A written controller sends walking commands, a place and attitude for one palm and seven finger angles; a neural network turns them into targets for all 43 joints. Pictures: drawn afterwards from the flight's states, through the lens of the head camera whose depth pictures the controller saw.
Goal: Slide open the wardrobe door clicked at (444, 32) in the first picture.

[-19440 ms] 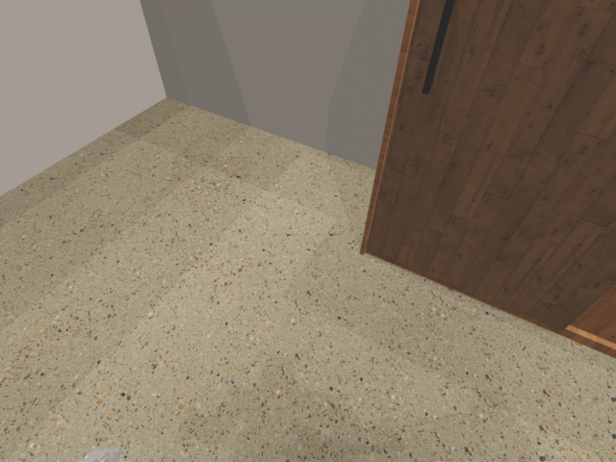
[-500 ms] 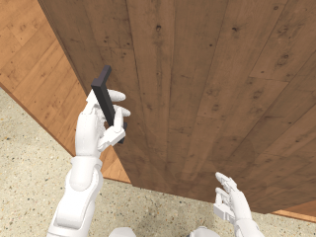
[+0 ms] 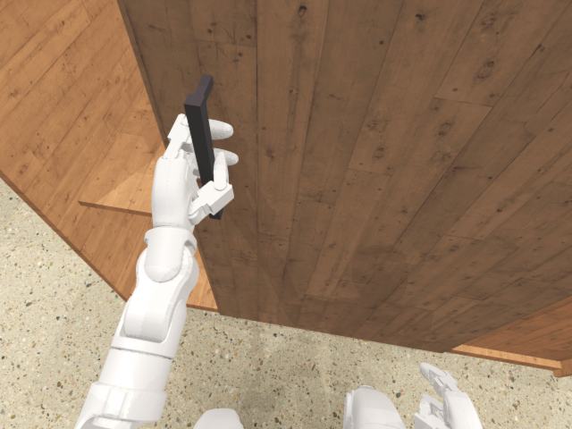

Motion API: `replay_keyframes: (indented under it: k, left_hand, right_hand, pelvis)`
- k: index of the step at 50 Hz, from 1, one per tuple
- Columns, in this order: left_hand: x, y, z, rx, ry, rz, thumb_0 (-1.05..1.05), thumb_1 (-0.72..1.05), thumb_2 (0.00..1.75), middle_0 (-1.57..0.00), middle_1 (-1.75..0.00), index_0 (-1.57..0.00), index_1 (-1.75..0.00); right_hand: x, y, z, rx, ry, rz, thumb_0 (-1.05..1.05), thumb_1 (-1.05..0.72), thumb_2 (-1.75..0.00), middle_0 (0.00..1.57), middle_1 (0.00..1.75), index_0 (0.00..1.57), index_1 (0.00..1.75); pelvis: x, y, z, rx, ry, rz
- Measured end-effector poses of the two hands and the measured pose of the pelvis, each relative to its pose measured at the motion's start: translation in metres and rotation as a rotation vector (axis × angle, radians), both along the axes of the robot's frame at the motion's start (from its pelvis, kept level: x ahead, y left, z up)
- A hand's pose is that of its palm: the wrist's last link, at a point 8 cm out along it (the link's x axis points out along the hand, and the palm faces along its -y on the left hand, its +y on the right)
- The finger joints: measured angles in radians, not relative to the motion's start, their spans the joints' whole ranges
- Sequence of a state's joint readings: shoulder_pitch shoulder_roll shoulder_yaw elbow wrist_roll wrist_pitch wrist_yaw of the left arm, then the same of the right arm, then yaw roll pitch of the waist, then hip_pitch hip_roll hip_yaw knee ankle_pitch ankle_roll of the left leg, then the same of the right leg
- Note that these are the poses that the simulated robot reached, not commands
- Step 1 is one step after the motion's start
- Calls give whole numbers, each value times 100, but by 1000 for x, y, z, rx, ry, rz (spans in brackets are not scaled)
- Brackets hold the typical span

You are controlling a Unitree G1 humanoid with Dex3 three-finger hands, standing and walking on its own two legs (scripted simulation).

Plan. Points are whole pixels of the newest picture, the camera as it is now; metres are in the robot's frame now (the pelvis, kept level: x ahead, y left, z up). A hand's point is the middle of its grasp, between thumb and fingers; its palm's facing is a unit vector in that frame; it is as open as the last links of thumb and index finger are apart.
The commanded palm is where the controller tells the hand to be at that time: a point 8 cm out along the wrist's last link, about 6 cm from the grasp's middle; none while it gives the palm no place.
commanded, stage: step sideways, sliding the door along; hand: left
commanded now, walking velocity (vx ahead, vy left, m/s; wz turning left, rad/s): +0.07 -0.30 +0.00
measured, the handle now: (211, 158) +0.40 +0.18 +0.11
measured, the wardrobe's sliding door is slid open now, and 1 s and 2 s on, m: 0.32 0.50 0.66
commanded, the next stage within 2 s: stop walking and hold the door there in 1.82 s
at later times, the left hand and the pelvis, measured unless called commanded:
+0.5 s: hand (306, 199) +0.36 +0.05 +0.12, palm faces +0.26 -0.97 -0.01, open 5.9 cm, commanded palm +0.33 +0.03 +0.11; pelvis -0.01 -0.13 -0.02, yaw +2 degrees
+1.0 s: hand (382, 207) +0.37 -0.04 +0.12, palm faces +0.45 -0.89 -0.07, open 6.2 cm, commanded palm +0.33 -0.07 +0.11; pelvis +0.02 -0.27 -0.01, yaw +4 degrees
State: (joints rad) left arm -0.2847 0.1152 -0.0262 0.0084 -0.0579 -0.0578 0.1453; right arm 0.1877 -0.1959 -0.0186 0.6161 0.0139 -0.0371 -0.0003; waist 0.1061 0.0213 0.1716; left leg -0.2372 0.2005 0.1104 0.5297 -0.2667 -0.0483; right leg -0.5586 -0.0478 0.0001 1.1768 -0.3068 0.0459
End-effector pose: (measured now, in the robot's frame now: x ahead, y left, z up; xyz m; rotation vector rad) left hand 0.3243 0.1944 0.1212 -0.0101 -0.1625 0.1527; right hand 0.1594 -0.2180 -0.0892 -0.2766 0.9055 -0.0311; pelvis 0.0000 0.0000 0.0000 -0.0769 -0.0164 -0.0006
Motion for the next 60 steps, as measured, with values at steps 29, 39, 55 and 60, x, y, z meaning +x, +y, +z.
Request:
replay_keyframes:
  k: [29,39,55,60]
  left_hand:
    - [0,-113,-1,40,-12,96,1,83,87,-35,-140,-22,-137]
    - [0,-151,0,52,4,214,1,81,88,-37,-140,-24,-137]
    - [-2,-216,-3,58,-41,244,0,82,87,-40,-140,-12,-135]
    - [-2,-238,-1,24,-18,225,1,83,86,-35,-140,-15,-133]
  right_hand:
    - [41,-129,-3,21,-43,71,1,-91,-90,20,30,20,30]
    - [69,-176,-5,107,-115,132,1,-90,-90,20,30,21,30]
    - [72,-286,-11,-26,-85,23,1,-91,-90,20,30,20,30]
    - [65,-289,7,7,-70,86,1,-91,-90,20,30,20,30]
  pelvis:
    - [-4,-149,-5,2,-16,31]
    - [17,-225,-7,0,-14,48]
    - [27,-278,-15,43,15,68]
    - [29,-300,-1,-2,9,49]
